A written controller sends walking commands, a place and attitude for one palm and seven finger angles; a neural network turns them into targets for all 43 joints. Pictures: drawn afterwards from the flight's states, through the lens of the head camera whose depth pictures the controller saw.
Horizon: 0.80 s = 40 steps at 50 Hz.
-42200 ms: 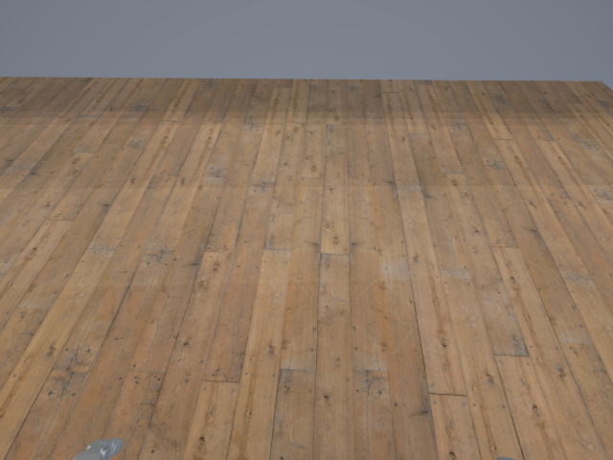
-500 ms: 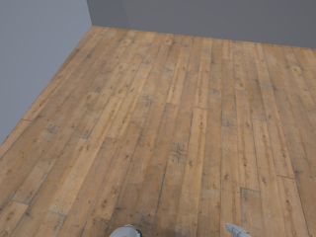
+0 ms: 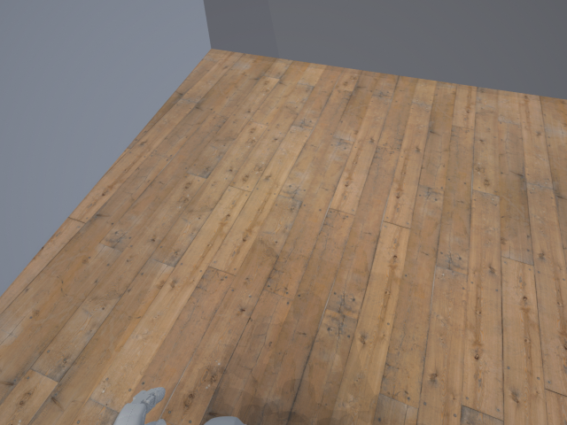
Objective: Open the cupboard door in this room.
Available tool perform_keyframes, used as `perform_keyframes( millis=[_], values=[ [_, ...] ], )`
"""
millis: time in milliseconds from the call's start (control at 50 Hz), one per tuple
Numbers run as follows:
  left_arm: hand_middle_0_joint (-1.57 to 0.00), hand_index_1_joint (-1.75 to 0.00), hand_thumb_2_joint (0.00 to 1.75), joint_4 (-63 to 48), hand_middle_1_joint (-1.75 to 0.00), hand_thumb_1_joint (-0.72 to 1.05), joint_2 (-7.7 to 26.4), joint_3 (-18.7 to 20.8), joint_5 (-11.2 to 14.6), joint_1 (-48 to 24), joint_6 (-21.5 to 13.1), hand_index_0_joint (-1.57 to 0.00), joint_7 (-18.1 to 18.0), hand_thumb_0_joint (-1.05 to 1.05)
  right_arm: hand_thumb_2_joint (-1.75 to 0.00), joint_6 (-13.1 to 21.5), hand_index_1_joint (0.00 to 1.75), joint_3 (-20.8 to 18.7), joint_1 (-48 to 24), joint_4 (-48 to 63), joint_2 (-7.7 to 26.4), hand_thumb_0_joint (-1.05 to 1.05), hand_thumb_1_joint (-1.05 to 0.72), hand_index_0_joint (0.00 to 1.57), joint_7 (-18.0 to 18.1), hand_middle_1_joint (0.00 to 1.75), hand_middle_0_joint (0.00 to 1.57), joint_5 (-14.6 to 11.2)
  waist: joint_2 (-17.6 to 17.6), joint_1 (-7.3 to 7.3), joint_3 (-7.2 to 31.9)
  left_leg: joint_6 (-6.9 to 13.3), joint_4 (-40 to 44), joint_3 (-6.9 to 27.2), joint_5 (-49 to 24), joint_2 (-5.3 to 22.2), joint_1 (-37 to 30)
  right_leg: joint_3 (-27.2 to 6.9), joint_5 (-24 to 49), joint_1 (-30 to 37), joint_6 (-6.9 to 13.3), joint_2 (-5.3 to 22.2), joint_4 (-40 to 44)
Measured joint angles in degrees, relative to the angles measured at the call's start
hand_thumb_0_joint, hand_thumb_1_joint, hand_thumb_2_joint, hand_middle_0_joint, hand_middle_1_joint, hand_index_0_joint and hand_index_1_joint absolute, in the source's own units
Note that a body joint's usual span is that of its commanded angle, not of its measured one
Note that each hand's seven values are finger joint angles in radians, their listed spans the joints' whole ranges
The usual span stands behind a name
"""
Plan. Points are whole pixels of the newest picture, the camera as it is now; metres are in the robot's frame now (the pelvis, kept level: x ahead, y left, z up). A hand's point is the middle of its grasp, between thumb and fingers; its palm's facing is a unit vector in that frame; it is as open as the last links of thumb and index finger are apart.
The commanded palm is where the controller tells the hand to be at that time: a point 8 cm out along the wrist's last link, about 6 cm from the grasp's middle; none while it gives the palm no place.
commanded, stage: turn to face it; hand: left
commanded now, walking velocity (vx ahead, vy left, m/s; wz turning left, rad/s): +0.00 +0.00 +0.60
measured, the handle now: out of the picture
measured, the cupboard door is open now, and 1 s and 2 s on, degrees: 46 46 46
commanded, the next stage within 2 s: none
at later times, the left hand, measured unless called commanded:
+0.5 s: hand out of the picture +0.07 +0.24 -0.16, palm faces +0.32 -0.91 -0.28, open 7.4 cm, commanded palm none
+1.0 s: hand out of the picture +0.01 +0.17 -0.19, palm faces +0.60 -0.77 -0.20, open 7.4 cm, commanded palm none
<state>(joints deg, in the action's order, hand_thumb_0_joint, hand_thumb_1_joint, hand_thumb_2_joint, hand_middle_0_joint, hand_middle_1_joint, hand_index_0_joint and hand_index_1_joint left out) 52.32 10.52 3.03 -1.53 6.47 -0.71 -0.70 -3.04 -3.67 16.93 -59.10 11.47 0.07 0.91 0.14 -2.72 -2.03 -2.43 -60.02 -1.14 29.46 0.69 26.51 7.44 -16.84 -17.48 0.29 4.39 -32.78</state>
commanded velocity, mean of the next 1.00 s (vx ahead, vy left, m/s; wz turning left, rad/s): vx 0.00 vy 0.00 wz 0.60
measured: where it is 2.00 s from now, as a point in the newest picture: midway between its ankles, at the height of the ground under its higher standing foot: outside the picture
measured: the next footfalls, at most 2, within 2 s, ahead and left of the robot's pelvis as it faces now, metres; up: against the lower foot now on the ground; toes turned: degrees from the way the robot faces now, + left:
left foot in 0.22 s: +0.09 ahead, +0.13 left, +0.00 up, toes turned +16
right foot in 0.60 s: +0.16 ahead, -0.14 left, +0.00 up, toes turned +20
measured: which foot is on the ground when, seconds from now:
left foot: up 0.00-0.20, down 0.22-0.60, up 0.62-0.92, down 0.94-1.00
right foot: down 0.00-0.22, up 0.24-0.58, down 0.60-0.94, up 0.96-1.00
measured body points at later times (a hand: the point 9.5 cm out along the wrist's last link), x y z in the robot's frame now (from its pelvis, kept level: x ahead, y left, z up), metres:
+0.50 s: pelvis +0.06 +0.00 +0.00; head +0.11 +0.02 +0.45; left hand +0.05 +0.29 -0.14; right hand +0.23 -0.22 -0.13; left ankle +0.05 +0.12 -0.73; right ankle +0.09 -0.16 -0.68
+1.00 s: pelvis +0.08 -0.03 -0.01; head +0.12 +0.03 +0.43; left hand -0.02 +0.21 -0.17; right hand +0.33 -0.17 -0.13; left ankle +0.03 +0.06 -0.73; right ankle +0.12 -0.16 -0.70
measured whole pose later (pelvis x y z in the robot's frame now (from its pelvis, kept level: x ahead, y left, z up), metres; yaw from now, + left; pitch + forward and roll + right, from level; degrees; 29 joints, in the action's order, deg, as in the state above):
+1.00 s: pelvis +0.08 -0.03 -0.01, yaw +37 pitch +2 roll +1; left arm 51.6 13.6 3.3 -1.1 12.3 3.0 -0.3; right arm -2.2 -3.2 6.3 -50.6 12.9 -1.5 1.2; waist -4.3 0.4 -6.4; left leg 1.5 -36.8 -3.8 17.3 -0.2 20.0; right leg 7.4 -31.3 -21.3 -4.0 7.5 -52.6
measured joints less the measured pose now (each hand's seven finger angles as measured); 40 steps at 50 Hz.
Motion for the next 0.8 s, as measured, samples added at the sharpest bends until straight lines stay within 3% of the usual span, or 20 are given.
perform_keyframes(
  millis=[60,160,220,260,300,380,540,600,620,660,720,760,800],
  values=[
    [-0.2,-0.3,0.9,-0.2,-0.3,0.91,-0.2,-0.1,-0.1,0.8,0.2,-0.2,-0.3,0.0,-0.9,-0.4,0.3,-0.1,-2.1,1.4,0.3,0.01,-0.91,0.2,-0.5,0.3,0.2,0.0,-1.5,0.29,0.0,-1.0,-0.9,-2.8,-1.2,1.4,1.2,2.3,0.0,2.9,-0.4,1.5,2.6],
    [-0.2,-0.3,0.9,0.0,-0.3,0.9,0.3,-0.2,-0.2,2.7,0.2,-0.2,0.1,0.0,-0.9,0.0,0.3,0.2,-7.0,4.7,1.2,0.01,-0.91,0.19,-1.2,0.3,0.2,-0.1,-3.3,1.9,-1.8,-1.0,13.4,-5.2,-5.1,2.0,-1.3,5.9,-1.9,4.9,-1.2,3.4,2.1],
    [-0.2,-0.3,0.9,0.2,-0.3,0.9,1.1,0.1,0.1,5.0,0.7,-0.2,0.4,0.0,-0.9,0.8,0.3,0.3,-9.3,7.1,2.4,0.01,-0.91,0.19,-1.6,0.3,0.2,0.2,-3.2,2.64,-2.4,0.2,24.7,-6.0,-14.9,1.7,-5.2,7.7,-5.5,4.0,-2.4,4.5,-3.4],
    [-0.2,-0.3,0.9,0.9,-0.3,0.9,2.5,0.4,0.4,5.6,2.1,-0.2,0.4,0.0,-0.9,1.8,0.3,0.2,-10.4,8.3,2.4,0.01,-0.91,0.19,-1.4,0.3,0.2,0.4,-3.9,2.56,-2.5,3.2,22.3,-5.2,-14.9,0.9,-3.6,3.9,-12.4,-0.4,-4.0,4.2,-14.7],
    [-0.2,-0.3,0.9,1.3,-0.3,0.9,3.7,1.0,0.3,5.5,3.6,-0.2,0.1,0.0,-0.9,2.2,0.3,0.6,-10.9,9.2,2.3,0.0,-0.91,0.2,-1.1,0.3,0.2,0.6,-4.0,2.95,-2.7,4.8,21.2,-4.3,-12.4,0.7,-3.3,-0.6,-15.8,-5.0,-4.4,2.1,-25.4],
    [-0.2,-0.3,0.9,0.9,-0.3,0.91,5.0,1.6,0.1,4.3,4.3,-0.2,0.3,0.01,-0.9,2.1,0.3,1.0,-10.3,9.6,2.2,0.0,-0.91,0.2,-0.1,0.3,0.2,0.7,-2.6,3.37,-2.7,4.1,25.5,-1.4,-14.2,0.3,-4.8,-4.4,-10.7,-10.1,-5.2,0.2,-31.8],
    [-0.2,-0.3,0.9,-2.2,-0.3,0.91,4.9,1.2,0.5,2.0,3.5,-0.2,0.6,0.01,-0.9,0.6,0.3,0.9,-8.1,8.1,1.8,0.01,-0.91,0.2,-0.6,0.3,0.2,0.8,0.8,2.87,-2.9,2.2,29.6,4.8,-16.8,-0.3,-6.5,-6.6,-7.7,-6.5,-5.0,-1.7,-14.2],
    [-0.2,-0.3,0.9,-3.7,-0.3,0.91,4.9,0.8,0.4,2.6,2.3,-0.2,0.7,0.0,-0.9,-0.4,0.3,0.4,-7.0,7.9,1.7,0.01,-0.9,0.2,-0.8,0.3,0.2,0.3,0.8,2.64,-1.9,1.1,26.1,6.5,-14.9,-1.5,-4.5,-6.3,-2.0,-0.9,-3.8,-1.9,-0.3],
    [-0.2,-0.3,0.9,-3.8,-0.3,0.91,4.5,0.7,0.1,2.7,1.8,-0.2,0.5,0.0,-0.9,-0.7,0.3,0.0,-7.2,7.6,2.0,0.01,-0.9,0.2,-0.9,0.3,0.2,0.1,1.0,2.89,-2.0,0.7,21.9,6.5,-10.2,-1.7,-2.9,-6.0,-0.1,-1.2,-2.8,-1.8,-0.3],
    [-0.2,-0.3,0.9,-3.6,-0.3,0.91,3.0,0.0,-0.1,2.7,1.8,-0.2,0.2,0.0,-0.9,-1.5,0.3,-0.7,-7.6,7.1,2.9,0.01,-0.91,0.2,-1.1,0.3,0.2,0.1,2.2,2.46,-2.8,0.7,9.3,5.7,-3.3,-2.1,0.9,-4.2,-0.8,-0.8,-1.2,-1.4,-2.0],
    [-0.2,-0.3,0.9,-3.4,-0.3,0.9,1.4,-0.6,0.0,4.1,2.1,-0.2,-0.1,0.0,-0.9,-2.0,0.3,-1.2,-7.8,6.5,3.4,0.01,-0.91,0.2,-1.6,0.3,0.2,0.3,2.0,1.95,-2.8,-0.4,-3.7,2.3,-3.6,-1.3,4.1,-2.0,-1.0,1.5,-0.6,-0.1,0.3],
    [-0.2,-0.3,0.9,-3.1,-0.3,0.9,0.9,-0.8,0.0,4.8,2.0,-0.2,-0.2,0.0,-0.9,-2.1,0.3,-1.1,-7.9,6.4,3.0,0.01,-0.91,0.2,-1.8,0.3,0.2,0.1,0.6,1.69,-2.9,-1.2,-3.6,0.2,-3.8,-0.4,3.4,-0.8,-0.5,3.0,-0.6,0.8,2.2],
    [-0.2,-0.3,0.9,-2.8,-0.3,0.9,0.6,-1.0,0.0,5.3,1.7,-0.2,-0.2,0.0,-0.9,-1.9,0.3,-0.8,-8.0,6.4,2.6,0.01,-0.91,0.2,-1.9,0.3,0.2,0.0,-0.9,1.78,-3.1,-1.7,2.1,-1.5,-3.4,0.2,1.1,0.5,-0.3,3.9,-0.6,1.8,3.2]
  ],
)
